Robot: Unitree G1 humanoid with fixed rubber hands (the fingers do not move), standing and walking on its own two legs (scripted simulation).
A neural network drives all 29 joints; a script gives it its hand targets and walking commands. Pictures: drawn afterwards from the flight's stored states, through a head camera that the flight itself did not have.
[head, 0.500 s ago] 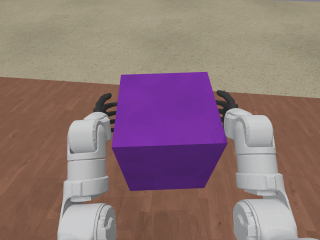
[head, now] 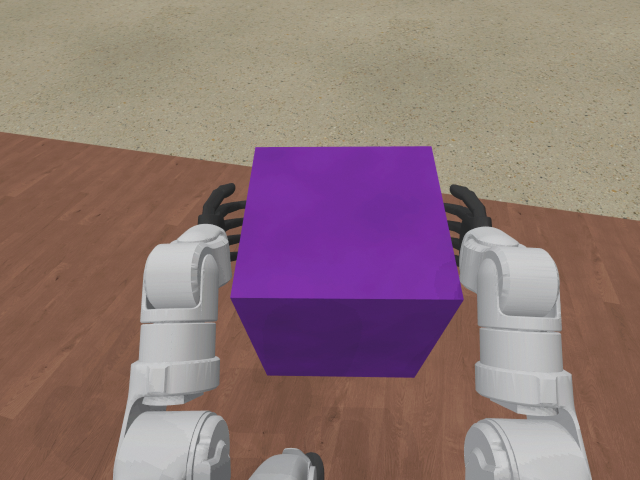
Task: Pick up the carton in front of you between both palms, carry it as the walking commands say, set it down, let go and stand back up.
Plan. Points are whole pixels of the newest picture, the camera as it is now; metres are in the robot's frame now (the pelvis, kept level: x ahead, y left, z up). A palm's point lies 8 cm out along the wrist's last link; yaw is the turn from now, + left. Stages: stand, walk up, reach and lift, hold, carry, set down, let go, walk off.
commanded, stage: carry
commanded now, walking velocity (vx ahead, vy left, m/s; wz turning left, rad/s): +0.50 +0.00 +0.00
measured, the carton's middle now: (341, 271) +0.36 +0.03 +0.05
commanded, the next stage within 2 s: none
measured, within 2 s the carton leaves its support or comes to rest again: neither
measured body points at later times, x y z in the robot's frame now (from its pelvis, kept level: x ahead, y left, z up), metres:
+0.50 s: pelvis +0.30 +0.02 -0.05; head +0.34 +0.03 +0.40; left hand +0.68 +0.16 +0.05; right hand +0.66 -0.15 +0.06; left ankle +0.19 +0.05 -0.76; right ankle +0.45 -0.12 -0.74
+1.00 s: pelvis +0.60 -0.01 -0.10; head +0.64 -0.02 +0.35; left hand +0.96 +0.17 -0.01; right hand +0.98 -0.14 -0.02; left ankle +0.72 +0.15 -0.77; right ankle +0.53 -0.04 -0.82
